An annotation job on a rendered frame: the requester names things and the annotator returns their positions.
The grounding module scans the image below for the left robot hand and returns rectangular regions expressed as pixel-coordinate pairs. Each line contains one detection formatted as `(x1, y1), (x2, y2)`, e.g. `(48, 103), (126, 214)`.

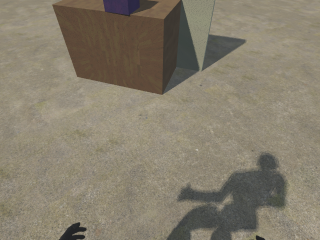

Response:
(59, 222), (87, 240)

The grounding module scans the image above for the pedestal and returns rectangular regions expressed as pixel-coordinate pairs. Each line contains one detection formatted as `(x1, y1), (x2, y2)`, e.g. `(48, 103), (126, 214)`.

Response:
(52, 0), (182, 95)

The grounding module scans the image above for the carton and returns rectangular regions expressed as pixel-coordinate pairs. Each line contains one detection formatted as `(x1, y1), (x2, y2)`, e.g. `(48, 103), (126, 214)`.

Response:
(103, 0), (140, 15)

